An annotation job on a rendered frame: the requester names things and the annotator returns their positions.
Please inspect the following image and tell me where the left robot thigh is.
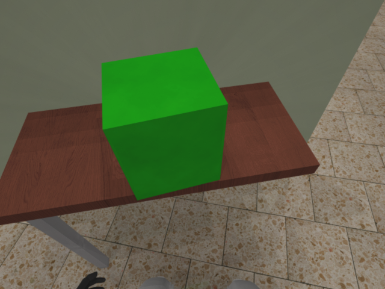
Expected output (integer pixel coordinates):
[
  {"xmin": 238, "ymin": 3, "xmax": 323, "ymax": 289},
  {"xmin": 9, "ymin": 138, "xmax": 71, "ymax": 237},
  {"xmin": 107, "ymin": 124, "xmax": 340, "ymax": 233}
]
[{"xmin": 139, "ymin": 277, "xmax": 174, "ymax": 289}]

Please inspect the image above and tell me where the left robot hand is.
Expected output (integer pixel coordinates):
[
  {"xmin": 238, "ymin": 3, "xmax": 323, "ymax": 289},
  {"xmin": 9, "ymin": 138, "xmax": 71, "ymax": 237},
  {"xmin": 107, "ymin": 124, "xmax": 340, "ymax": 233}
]
[{"xmin": 77, "ymin": 272, "xmax": 106, "ymax": 289}]

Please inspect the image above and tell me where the carton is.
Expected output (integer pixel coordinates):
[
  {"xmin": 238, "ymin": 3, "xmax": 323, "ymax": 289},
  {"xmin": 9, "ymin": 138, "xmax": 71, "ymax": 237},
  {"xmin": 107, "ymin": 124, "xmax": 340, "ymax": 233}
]
[{"xmin": 102, "ymin": 48, "xmax": 228, "ymax": 200}]

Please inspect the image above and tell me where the table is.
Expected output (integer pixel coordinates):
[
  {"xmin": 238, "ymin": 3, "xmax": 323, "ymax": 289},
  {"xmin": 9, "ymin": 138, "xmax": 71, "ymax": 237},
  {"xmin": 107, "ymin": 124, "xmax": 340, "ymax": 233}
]
[{"xmin": 0, "ymin": 82, "xmax": 320, "ymax": 269}]

